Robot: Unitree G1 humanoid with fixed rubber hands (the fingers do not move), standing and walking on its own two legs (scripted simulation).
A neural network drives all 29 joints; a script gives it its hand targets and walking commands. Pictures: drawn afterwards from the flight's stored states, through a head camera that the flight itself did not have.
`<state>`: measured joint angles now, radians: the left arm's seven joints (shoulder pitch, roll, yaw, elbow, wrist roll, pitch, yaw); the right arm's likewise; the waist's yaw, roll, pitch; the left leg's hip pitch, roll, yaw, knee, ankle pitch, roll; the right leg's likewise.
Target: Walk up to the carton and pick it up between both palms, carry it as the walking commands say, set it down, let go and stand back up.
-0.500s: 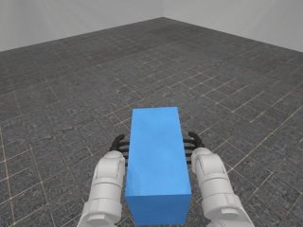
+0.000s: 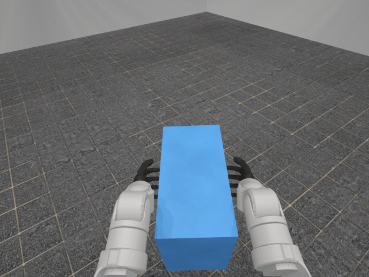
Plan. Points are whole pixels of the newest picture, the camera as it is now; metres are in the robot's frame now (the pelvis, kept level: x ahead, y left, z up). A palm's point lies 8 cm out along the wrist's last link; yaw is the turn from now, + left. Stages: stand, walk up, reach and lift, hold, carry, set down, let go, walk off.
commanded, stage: carry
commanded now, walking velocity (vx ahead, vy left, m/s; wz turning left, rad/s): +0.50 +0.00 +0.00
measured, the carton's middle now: (193, 195) +0.33 -0.01 -0.01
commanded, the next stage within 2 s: none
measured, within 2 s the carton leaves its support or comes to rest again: neither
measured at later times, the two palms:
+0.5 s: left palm (134, 132) +0.46 +0.14 +0.10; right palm (222, 128) +0.47 -0.10 +0.10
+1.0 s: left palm (141, 81) +0.76 +0.15 +0.09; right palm (204, 77) +0.78 -0.08 +0.09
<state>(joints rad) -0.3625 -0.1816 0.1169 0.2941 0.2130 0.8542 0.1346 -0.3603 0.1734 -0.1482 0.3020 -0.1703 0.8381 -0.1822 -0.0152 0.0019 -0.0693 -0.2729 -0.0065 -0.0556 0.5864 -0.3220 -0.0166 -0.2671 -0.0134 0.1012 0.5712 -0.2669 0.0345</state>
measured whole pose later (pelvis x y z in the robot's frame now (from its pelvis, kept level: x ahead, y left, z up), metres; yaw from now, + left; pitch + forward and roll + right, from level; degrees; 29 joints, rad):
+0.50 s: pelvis +0.18 +0.03 +0.00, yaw -2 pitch +3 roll +1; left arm -0.31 -0.16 0.10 -0.10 0.11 1.27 0.19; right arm -0.37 0.19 -0.07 0.00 -0.08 1.22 -0.26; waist 0.00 0.00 -0.16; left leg -0.28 0.00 0.19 0.49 -0.27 0.06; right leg -0.26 -0.09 -0.08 0.73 -0.48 0.04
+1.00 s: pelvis +0.47 +0.02 +0.01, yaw +2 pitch +4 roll +1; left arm -0.36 -0.18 0.07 -0.17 0.10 1.25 0.21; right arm -0.38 0.19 -0.11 -0.15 -0.09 1.23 -0.24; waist 0.02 0.01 -0.01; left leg -0.52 0.04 0.12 0.65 -0.28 0.01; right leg -0.07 -0.06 -0.20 0.33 -0.32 0.01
